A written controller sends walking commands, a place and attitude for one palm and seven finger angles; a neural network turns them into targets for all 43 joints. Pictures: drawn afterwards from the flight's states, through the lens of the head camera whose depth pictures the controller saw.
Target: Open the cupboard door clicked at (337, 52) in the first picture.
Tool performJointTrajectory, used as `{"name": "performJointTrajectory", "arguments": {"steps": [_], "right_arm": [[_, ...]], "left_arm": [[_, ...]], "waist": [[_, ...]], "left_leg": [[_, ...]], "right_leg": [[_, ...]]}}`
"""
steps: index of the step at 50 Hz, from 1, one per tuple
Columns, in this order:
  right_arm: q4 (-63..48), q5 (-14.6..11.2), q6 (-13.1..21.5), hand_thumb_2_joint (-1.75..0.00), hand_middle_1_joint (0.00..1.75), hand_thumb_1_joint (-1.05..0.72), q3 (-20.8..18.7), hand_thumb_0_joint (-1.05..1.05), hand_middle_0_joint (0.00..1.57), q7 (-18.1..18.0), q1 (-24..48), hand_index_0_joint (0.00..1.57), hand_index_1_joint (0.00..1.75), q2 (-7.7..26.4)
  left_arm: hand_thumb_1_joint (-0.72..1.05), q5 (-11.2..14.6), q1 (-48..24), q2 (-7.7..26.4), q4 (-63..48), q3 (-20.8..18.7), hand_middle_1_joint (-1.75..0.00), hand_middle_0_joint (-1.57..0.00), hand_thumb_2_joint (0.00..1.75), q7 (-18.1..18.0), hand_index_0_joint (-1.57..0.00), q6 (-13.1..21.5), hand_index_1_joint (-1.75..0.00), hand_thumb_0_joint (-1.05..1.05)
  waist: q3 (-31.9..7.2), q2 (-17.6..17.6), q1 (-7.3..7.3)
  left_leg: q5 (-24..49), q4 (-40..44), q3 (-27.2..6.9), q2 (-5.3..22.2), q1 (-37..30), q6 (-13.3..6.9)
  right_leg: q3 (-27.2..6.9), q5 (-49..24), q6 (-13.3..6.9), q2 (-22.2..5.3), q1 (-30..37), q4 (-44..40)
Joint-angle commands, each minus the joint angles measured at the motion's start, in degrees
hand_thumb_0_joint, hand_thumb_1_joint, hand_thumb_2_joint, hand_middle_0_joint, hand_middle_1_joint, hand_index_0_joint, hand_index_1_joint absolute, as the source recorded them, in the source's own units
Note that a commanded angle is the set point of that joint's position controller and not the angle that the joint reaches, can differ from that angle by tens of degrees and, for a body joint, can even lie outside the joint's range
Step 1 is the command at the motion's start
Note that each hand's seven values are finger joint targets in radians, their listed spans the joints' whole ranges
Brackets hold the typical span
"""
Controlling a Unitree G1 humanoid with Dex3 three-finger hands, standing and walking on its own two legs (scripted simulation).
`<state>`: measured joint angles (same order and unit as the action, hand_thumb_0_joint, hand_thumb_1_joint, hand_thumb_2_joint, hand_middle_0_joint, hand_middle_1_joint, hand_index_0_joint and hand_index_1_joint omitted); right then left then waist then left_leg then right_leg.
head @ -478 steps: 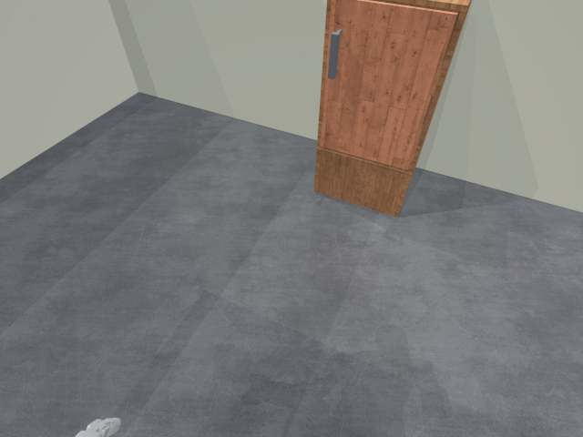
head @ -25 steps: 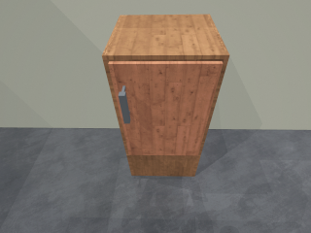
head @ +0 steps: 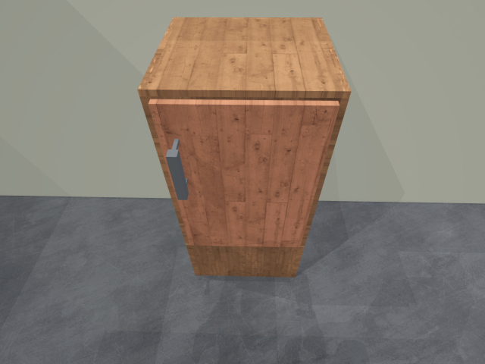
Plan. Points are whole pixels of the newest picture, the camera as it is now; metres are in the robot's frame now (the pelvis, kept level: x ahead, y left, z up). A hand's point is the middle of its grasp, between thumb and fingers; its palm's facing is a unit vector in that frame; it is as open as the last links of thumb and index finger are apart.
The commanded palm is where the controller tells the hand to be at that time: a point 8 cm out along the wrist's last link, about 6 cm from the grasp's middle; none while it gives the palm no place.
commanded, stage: look again from close up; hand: left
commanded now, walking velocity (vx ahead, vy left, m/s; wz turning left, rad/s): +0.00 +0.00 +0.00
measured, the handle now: (179, 170) +0.54 +0.19 -0.04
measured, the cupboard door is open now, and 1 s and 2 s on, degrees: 0 0 0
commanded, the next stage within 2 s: raise the hand with hooked fingers in 0.18 s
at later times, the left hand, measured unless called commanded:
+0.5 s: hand (147, 300) +0.22 +0.17 -0.01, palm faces +0.25 -0.96 -0.08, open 7.6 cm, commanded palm +0.12 +0.22 -0.07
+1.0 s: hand (144, 334) +0.18 +0.18 -0.05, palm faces -0.09 -0.99 -0.06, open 10.4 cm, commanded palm +0.14 +0.25 -0.05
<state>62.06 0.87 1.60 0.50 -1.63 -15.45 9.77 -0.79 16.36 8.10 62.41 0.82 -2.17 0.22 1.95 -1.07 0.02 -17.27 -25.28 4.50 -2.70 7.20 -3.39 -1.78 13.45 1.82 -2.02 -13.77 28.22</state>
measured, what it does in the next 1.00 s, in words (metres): lowers itself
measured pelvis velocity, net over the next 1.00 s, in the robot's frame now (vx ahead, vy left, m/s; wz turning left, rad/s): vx -0.06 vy -0.04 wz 0.07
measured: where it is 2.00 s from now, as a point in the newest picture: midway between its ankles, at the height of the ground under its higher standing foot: outside the picture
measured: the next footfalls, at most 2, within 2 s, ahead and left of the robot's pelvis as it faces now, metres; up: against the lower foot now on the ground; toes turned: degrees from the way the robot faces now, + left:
none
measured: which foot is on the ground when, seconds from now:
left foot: down 0.00-1.00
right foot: down 0.00-1.00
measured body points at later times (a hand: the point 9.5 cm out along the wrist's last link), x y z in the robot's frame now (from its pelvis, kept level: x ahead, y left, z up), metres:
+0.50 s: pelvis -0.01 -0.04 -0.02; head +0.01 -0.05 +0.43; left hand +0.20 +0.22 +0.00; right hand +0.14 -0.28 -0.12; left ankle -0.04 +0.08 -0.74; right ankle +0.02 -0.14 -0.74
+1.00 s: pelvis -0.06 -0.04 -0.10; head +0.01 -0.02 +0.34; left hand +0.18 +0.23 -0.05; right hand +0.15 -0.23 -0.19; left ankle -0.04 +0.08 -0.74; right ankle +0.02 -0.14 -0.74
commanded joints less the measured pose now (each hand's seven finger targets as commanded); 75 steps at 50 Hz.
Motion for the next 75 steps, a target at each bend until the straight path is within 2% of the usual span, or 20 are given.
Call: {"name": "performJointTrajectory", "arguments": {"steps": [1, 13, 14, 15, 16, 17, 18, 19, 20, 24, 28, 31, 34, 38, 42, 48, 52, 60, 67, 75], "right_arm": [[-1.36, -0.29, 0.80, -0.90, 0.30, -0.90, -1.15, 0.00, 0.20, -0.51, -3.55, 0.20, 0.30, 5.17], [-0.19, -0.30, 0.61, -0.90, 0.30, -0.90, -1.17, 0.00, 0.20, -0.65, -2.79, 0.20, 0.30, 5.04], [-4.07, -0.94, 0.53, -0.90, 0.30, -0.90, -1.74, 0.00, 0.20, -0.09, 2.64, 0.20, 0.30, 7.07], [-24.06, -3.86, 9.00, -0.90, 0.30, -0.90, -2.82, 0.00, 0.20, -2.45, 1.35, 0.20, 0.30, 15.55], [-21.25, -2.36, 13.72, -0.90, 0.30, -0.90, -1.59, 0.00, 0.20, -4.67, 6.44, 0.20, 0.30, 10.56], [-17.46, -3.00, 14.97, -0.90, 0.30, -0.90, -2.42, 0.00, 0.20, -4.84, 5.73, 0.20, 0.30, 10.85], [-17.10, -3.47, 14.62, -0.90, 0.30, -0.90, -2.12, 0.00, 0.20, -4.10, 3.89, 0.20, 0.30, 7.87], [-22.37, -3.25, 15.40, -0.90, 0.30, -0.90, -2.52, 0.00, 0.20, -3.37, 6.04, 0.20, 0.30, 11.12], [-23.52, -2.27, 15.90, -0.90, 0.30, -0.90, -3.91, 0.00, 0.20, -3.19, 4.67, 0.20, 0.30, 12.10], [-30.16, -1.24, 17.08, -0.90, 0.30, -0.90, -5.14, 0.00, 0.20, -0.83, 5.97, 0.20, 0.30, 11.34], [-37.28, -1.71, 17.77, -0.90, 0.30, -0.90, -6.03, 0.00, 0.20, 2.06, 7.67, 0.20, 0.30, 12.87], [-42.48, -2.72, 16.75, -0.90, 0.30, -0.90, -6.09, 0.00, 0.20, 1.42, 8.95, 0.20, 0.30, 12.89], [-44.42, -2.46, 16.56, -0.90, 0.30, -0.90, -5.77, 0.00, 0.20, 0.66, 7.21, 0.20, 0.30, 12.05], [-41.12, -1.24, 16.34, -0.90, 0.30, -0.90, -4.85, 0.00, 0.20, -0.65, 3.77, 0.20, 0.30, 12.27], [-38.67, -1.76, 16.16, -0.90, 0.30, -0.90, -3.44, 0.00, 0.20, -1.45, 4.02, 0.20, 0.30, 13.51], [-41.81, -3.85, 14.36, -0.90, 0.30, -0.90, -3.00, 0.00, 0.20, -2.08, 5.78, 0.20, 0.30, 13.07], [-43.29, -3.18, 14.08, -0.90, 0.30, -0.90, -2.60, 0.00, 0.20, -1.98, 7.13, 0.20, 0.30, 11.22], [-40.36, -2.68, 15.96, -0.90, 0.30, -0.90, -2.60, 0.00, 0.20, -1.65, 2.34, 0.20, 0.30, 13.61], [-40.61, -3.12, 16.04, -0.90, 0.30, -0.90, -2.94, 0.00, 0.20, -2.70, 1.26, 0.20, 0.30, 15.32], [-40.30, -2.86, 14.17, -0.90, 0.30, -0.90, -2.51, 0.00, 0.20, -1.69, 1.06, 0.20, 0.30, 14.79]], "left_arm": [[0.90, 0.09, 2.00, 6.04, -1.97, -1.23, -0.30, -0.20, 0.90, -0.03, -0.20, 1.05, -0.30, 0.00], [0.90, 0.15, 1.29, 6.97, -2.02, -1.37, -0.30, -0.20, 0.90, 0.04, -0.20, 1.26, -0.30, 0.00], [0.90, -0.17, 7.32, 8.46, 0.78, -1.94, -0.30, -0.20, 0.90, -2.39, -0.20, 1.83, -0.30, 0.00], [0.88, 10.90, -39.56, 23.05, -87.27, -11.57, -0.32, -0.20, 0.89, -1.82, -0.20, 14.43, -0.32, 0.00], [0.85, 5.97, -10.66, 17.54, -69.45, -10.49, -0.33, -0.20, 0.88, -3.01, -0.20, 10.89, -0.33, 0.00], [0.83, 8.04, -8.12, 13.13, -63.72, -8.03, -0.34, -0.21, 0.87, -5.44, -0.21, 8.38, -0.34, 0.00], [0.81, 8.84, 7.15, 0.17, -51.92, -1.57, -0.36, -0.21, 0.86, -4.23, -0.21, 3.59, -0.36, 0.00], [0.78, 10.55, -5.62, 4.84, -62.18, -5.11, -0.37, -0.21, 0.85, -2.75, -0.21, 6.23, -0.37, 0.00], [0.76, 10.21, -5.24, 8.24, -60.77, -9.13, -0.39, -0.21, 0.84, -1.00, -0.21, 9.45, -0.39, 0.00], [0.67, 13.85, 14.52, 3.60, -42.84, -12.80, -0.45, -0.22, 0.80, 10.58, -0.22, 23.40, -0.45, 0.00], [0.57, 17.51, 14.33, 9.29, -43.71, -16.88, -0.51, -0.22, 0.76, 27.31, -0.22, 36.21, -0.51, 0.00], [0.50, 19.67, 8.29, 14.24, -51.98, -20.86, -0.55, -0.23, 0.73, 31.03, -0.23, 34.04, -0.55, 0.00], [0.43, 22.31, -3.55, 15.47, -64.08, -22.07, -0.60, -0.23, 0.70, 28.98, -0.23, 33.47, -0.60, 0.00], [0.34, 20.32, -12.28, 17.26, -79.49, -19.81, -0.66, -0.24, 0.66, 24.29, -0.24, 37.09, -0.66, 0.00], [0.25, 18.42, -12.03, 15.00, -74.42, -13.79, -0.72, -0.25, 0.62, 25.99, -0.25, 32.82, -0.72, 0.00], [0.11, 20.55, -1.63, 18.59, -62.28, -21.41, -0.81, -0.26, 0.56, 29.07, -0.26, 17.28, -0.81, 0.00], [0.01, 23.45, -1.83, 19.99, -66.20, -26.69, -0.87, -0.26, 0.52, 24.91, -0.26, 16.42, -0.87, 0.00], [-0.17, 19.52, -9.87, 17.88, -63.61, -20.08, -0.99, -0.28, 0.44, 24.31, -0.28, 26.59, -0.99, 0.00], [-0.34, 21.71, -12.55, 25.87, -65.57, -26.21, -1.10, -0.29, 0.37, 28.32, -0.29, 23.22, -1.10, 0.00], [-0.50, 21.73, -13.19, 22.65, -60.68, -25.48, -1.20, -0.30, 0.30, 26.65, -0.30, 21.82, -1.20, 0.00]], "waist": [[0.26, 2.45, 0.36], [0.59, 1.85, 0.38], [1.19, 7.44, -2.39], [-28.17, -2.82, 4.16], [-23.94, -13.13, -1.17], [-18.64, -12.01, 0.60], [-10.42, -5.83, 1.25], [-3.02, -2.22, 2.49], [-4.97, 3.25, 3.36], [-3.83, 18.76, -2.25], [-14.11, 5.25, -3.38], [-21.05, 7.13, -3.61], [-22.00, -1.18, -1.59], [-26.02, -5.41, 1.61], [-20.91, -7.12, 4.41], [-24.67, 1.22, -1.17], [-24.94, 3.34, -3.22], [-18.54, -1.73, 1.91], [-23.79, -3.97, 0.01], [-20.55, -6.30, 0.70]], "left_leg": [[13.25, 5.23, -6.35, 8.33, 2.40, 0.83], [12.79, 4.52, -5.83, 8.33, 1.74, 1.38], [14.91, -6.20, -3.66, 9.79, 6.13, 3.03], [24.11, 1.15, -5.68, 2.56, -4.17, 2.26], [35.16, 0.81, -3.80, 3.91, -7.27, 2.23], [30.29, 0.05, -4.22, 4.45, -3.11, 4.40], [26.27, -0.33, -4.64, 5.13, 1.62, 4.04], [20.73, -2.06, -6.81, 4.18, 7.41, 3.75], [16.04, -4.74, -6.11, 3.51, 9.52, 3.17], [2.63, -16.63, -4.24, 1.04, 28.93, 3.21], [1.45, -27.78, -2.26, -0.94, 37.32, 4.48], [-1.94, -32.58, -1.42, -1.21, 43.95, 3.06], [-3.69, -35.77, -2.58, 0.16, 43.26, 2.28], [0.05, -38.07, -5.10, 2.43, 39.05, 1.40], [-2.53, -37.87, -7.07, 2.81, 40.28, 1.31], [-5.00, -32.23, -6.87, 1.43, 43.78, 1.82], [-2.58, -30.89, -6.85, 1.55, 43.76, 2.22], [-12.09, -30.01, -7.60, 1.67, 43.07, 2.22], [-3.16, -27.99, -9.10, 2.03, 36.93, 2.88], [1.23, -27.59, -8.92, 2.40, 35.59, 4.38]], "right_leg": [[-3.66, -13.59, -3.79, -3.64, 2.18, -2.56], [-4.29, -16.24, -4.43, -3.83, 3.10, -3.68], [-5.13, -35.38, -2.81, -7.03, 4.35, -2.30], [-0.97, -27.32, -4.30, -1.22, 10.37, 2.35], [-0.26, -17.31, -5.62, 1.59, 8.15, 3.51], [2.72, -8.57, -4.95, 1.75, 2.86, 2.67], [4.62, -6.73, -3.68, 1.43, -2.12, 1.81], [4.94, -8.16, -3.40, 0.87, -4.89, 1.73], [5.86, -5.82, -3.14, 1.17, -7.58, 2.16], [5.26, 4.05, -2.67, 1.30, -17.03, 11.68], [-1.40, -2.42, -3.78, -0.75, -16.09, 21.19], [-5.85, 3.39, -2.45, -1.37, -16.40, 22.31], [-5.68, 13.46, -2.98, -0.06, -22.96, 23.37], [-2.62, 7.76, -3.96, 2.14, -27.25, 28.37], [1.03, 9.42, -4.12, 3.22, -32.59, 29.15], [1.86, 14.73, -2.80, 2.32, -23.92, 25.02], [2.44, 14.23, -3.06, 2.46, -21.67, 24.85], [3.90, 19.75, -3.37, 2.50, -32.97, 26.42], [5.60, 10.63, -4.08, 3.44, -28.05, 27.40], [6.91, 7.08, -3.86, 3.63, -29.39, 27.39]]}}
